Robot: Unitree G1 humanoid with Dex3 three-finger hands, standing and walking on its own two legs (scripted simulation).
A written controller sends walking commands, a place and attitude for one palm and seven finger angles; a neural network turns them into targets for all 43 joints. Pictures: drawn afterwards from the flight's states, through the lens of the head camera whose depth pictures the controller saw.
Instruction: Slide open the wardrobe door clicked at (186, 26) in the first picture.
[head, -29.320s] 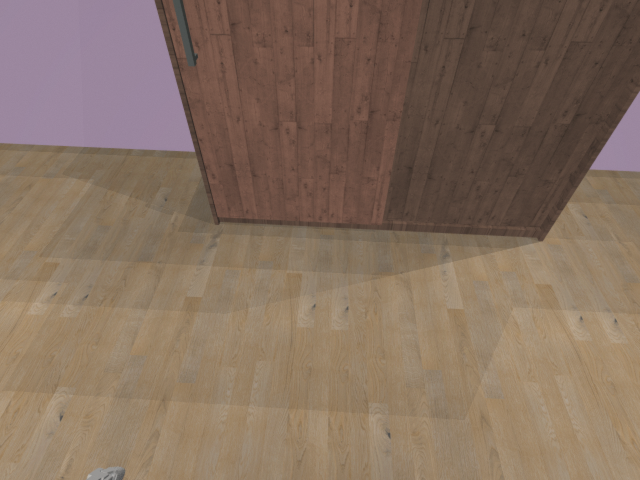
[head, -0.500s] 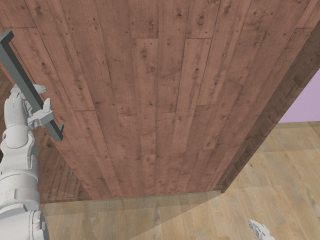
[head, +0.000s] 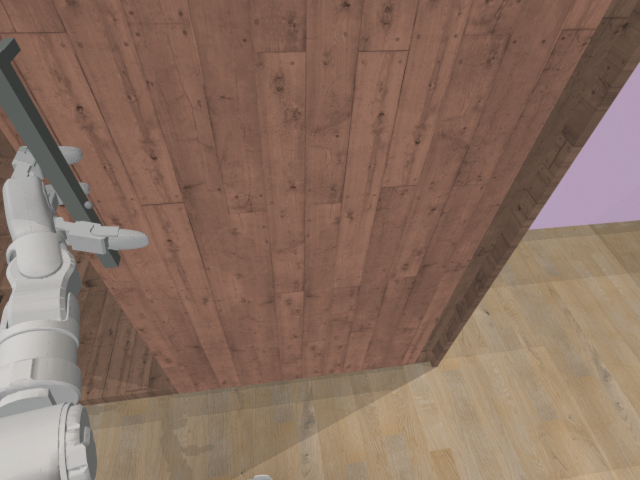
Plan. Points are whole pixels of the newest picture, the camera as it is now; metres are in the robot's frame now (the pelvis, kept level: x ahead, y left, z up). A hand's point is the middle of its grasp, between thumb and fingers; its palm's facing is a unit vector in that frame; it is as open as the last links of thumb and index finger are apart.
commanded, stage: slip the hand off the handle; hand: left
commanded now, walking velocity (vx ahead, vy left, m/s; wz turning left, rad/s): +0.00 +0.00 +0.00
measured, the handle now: (70, 174) +0.44 +0.34 +0.14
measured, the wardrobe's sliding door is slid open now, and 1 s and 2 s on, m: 0.63 0.63 0.63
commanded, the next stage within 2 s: draw the hand back to the body in 1.38 s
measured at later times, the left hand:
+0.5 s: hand (33, 213) +0.39 +0.37 +0.13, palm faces +0.56 -0.79 -0.23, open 14.2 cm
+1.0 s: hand (17, 233) +0.36 +0.38 +0.12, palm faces +0.52 -0.82 -0.23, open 14.7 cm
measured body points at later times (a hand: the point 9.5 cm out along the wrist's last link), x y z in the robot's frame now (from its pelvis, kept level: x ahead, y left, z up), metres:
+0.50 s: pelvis +0.02 +0.00 +0.00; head +0.04 +0.01 +0.45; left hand +0.36 +0.41 +0.14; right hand +0.15 -0.26 -0.09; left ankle +0.10 +0.09 -0.72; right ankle -0.02 -0.10 -0.72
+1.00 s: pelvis +0.03 +0.01 +0.00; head +0.05 +0.01 +0.45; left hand +0.33 +0.42 +0.13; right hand +0.13 -0.26 -0.10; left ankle +0.10 +0.09 -0.72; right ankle -0.02 -0.10 -0.72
